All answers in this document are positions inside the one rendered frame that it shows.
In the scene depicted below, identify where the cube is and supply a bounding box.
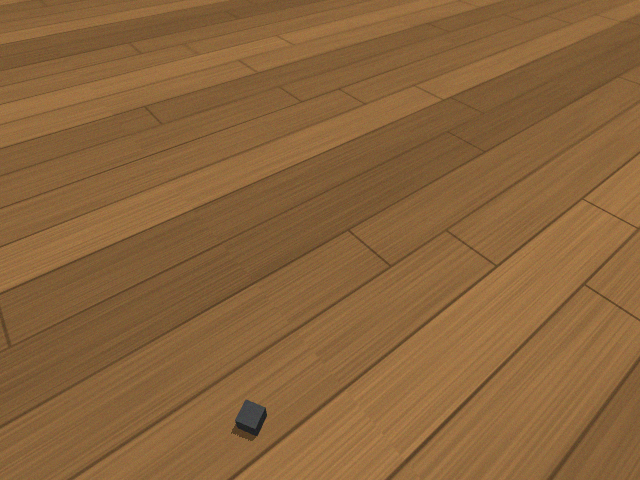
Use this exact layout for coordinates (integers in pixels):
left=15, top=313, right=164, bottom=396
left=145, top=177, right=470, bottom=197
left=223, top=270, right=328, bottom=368
left=235, top=400, right=267, bottom=436

